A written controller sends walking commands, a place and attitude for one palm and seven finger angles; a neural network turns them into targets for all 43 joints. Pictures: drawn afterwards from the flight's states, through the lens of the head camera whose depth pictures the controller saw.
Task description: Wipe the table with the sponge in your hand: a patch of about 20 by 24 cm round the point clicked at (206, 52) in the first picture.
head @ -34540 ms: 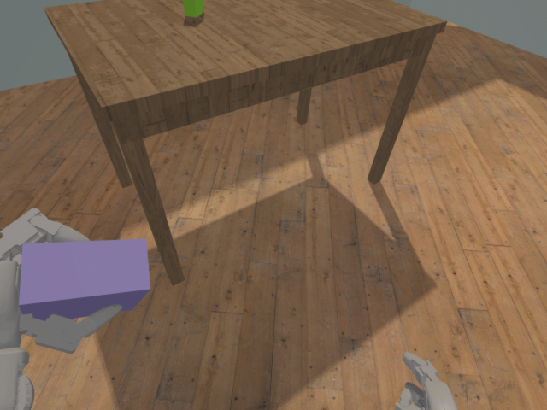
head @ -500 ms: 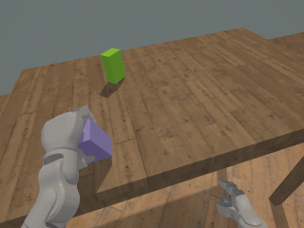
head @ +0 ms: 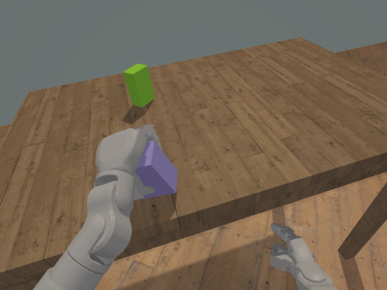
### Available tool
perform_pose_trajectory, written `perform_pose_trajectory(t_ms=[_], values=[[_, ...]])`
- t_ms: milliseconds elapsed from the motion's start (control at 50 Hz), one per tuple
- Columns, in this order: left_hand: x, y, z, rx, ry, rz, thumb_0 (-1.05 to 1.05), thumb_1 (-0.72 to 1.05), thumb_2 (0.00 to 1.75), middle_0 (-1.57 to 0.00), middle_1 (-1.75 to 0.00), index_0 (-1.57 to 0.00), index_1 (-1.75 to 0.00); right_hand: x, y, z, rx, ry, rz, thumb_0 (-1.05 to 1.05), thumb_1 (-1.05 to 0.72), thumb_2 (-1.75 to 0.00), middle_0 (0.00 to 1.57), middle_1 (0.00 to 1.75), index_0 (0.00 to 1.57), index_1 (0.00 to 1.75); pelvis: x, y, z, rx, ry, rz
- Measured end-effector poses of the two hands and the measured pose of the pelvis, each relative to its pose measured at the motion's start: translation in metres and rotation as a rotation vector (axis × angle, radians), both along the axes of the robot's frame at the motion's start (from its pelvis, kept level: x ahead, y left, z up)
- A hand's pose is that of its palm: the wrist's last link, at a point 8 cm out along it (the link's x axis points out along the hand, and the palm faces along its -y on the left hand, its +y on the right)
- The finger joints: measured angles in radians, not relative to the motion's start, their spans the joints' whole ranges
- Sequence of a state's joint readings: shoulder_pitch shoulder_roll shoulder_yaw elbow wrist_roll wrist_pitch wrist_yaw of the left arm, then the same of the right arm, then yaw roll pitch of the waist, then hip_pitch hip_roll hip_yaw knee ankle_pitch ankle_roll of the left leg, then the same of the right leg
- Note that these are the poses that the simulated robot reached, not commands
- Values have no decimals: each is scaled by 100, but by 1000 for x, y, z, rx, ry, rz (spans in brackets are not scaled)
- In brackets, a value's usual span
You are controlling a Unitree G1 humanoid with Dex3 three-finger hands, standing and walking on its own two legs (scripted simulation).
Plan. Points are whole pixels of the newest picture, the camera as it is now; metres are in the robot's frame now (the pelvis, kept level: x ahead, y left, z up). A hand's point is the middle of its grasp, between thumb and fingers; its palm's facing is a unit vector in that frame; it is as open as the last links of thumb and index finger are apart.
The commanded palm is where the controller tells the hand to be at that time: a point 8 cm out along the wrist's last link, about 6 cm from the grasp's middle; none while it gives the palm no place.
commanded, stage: slide across to the third lane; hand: left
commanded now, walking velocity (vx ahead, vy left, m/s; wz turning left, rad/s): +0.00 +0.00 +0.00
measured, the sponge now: (146, 177) +0.30 +0.15 +0.12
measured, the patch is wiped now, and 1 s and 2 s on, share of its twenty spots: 0.70 0.80 0.90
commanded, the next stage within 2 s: wipe forward along the third lane in 0.06 s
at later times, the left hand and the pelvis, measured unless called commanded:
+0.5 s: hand (143, 156) +0.32 +0.16 +0.15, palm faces +0.15 -0.15 -0.98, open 9.9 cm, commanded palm +0.29 +0.18 +0.20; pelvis -0.01 -0.04 +0.00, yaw -2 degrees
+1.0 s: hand (138, 145) +0.36 +0.19 +0.14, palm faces +0.05 -0.04 -1.00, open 9.9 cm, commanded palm +0.34 +0.20 +0.18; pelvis -0.01 -0.03 +0.00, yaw -1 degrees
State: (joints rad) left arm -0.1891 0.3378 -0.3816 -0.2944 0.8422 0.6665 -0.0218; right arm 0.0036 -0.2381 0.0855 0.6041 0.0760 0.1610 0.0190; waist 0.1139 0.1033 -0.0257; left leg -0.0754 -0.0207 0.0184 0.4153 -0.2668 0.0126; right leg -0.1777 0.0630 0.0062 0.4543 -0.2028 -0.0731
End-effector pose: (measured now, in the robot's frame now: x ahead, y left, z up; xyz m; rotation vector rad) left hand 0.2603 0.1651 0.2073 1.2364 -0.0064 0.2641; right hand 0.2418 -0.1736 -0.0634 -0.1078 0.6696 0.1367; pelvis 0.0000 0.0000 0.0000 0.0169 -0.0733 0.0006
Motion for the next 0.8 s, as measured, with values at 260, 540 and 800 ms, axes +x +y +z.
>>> perform_pose_trajectory(t_ms=[260, 540, 800], values=[[5, -16, -3, 3, 17, 24, -1, -51, 106, -72, -138, -78, -132, -15, -46, -5, -31, 25, -71, 2, -91, -90, 20, 30, 20, 30, -4, -23, -1, 6, -3, -12], [41, -3, -7, 153, 104, 164, -2, -51, 106, -73, -137, -79, -131, -41, -85, -18, -69, 53, -173, 2, -91, -90, 20, 30, 20, 30, -12, -37, -2, 12, 22, -37], [69, 10, -11, 221, 187, 211, -2, -52, 106, -74, -137, -80, -131, -57, -101, -32, -99, 72, -222, 2, -91, -90, 20, 30, 20, 30, -12, -36, -5, 14, 59, -35]])
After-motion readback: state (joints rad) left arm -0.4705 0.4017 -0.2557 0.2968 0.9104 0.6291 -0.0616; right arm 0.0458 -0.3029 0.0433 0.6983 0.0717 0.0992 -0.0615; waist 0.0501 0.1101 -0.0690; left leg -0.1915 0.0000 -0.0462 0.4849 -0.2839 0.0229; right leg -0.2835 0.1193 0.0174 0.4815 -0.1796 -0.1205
